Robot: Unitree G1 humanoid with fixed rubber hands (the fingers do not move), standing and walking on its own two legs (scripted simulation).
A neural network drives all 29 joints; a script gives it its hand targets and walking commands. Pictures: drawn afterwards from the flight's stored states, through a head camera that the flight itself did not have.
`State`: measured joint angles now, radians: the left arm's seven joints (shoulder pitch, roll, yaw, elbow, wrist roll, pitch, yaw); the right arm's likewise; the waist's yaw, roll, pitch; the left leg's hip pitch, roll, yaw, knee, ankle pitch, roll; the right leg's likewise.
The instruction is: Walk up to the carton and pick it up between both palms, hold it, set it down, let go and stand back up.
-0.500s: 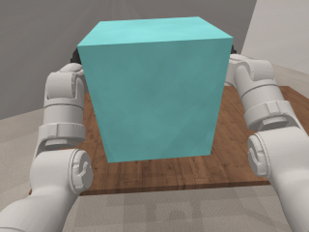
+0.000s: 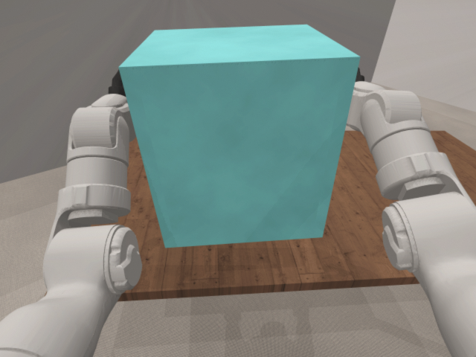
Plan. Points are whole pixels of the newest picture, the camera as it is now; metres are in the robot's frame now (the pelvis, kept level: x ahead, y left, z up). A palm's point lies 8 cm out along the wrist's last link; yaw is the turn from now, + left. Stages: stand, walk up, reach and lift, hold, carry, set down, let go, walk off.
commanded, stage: hold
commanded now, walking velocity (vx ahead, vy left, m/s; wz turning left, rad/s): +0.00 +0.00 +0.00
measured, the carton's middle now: (238, 133) +0.38 +0.00 +0.27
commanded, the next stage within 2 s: none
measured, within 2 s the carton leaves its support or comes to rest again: neither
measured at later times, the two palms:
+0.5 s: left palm (120, 113) +0.38 +0.18 +0.30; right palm (345, 98) +0.37 -0.17 +0.33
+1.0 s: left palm (122, 111) +0.37 +0.17 +0.30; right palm (349, 97) +0.37 -0.17 +0.33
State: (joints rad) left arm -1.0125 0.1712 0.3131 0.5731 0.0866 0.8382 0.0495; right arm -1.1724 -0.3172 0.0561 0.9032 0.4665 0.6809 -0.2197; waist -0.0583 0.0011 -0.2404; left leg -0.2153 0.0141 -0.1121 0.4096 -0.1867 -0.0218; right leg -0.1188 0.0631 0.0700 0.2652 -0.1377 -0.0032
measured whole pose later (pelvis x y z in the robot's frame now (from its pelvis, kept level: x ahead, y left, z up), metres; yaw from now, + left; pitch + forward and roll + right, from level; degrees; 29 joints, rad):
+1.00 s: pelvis +0.00 +0.00 +0.00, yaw +0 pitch +0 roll -2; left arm -0.99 0.17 0.30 0.54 0.08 0.84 0.05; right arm -1.16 -0.32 0.05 0.87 0.46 0.69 -0.22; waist -0.06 0.00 -0.24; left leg -0.22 0.01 -0.12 0.41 -0.19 -0.02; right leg -0.12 0.06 0.07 0.26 -0.14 0.00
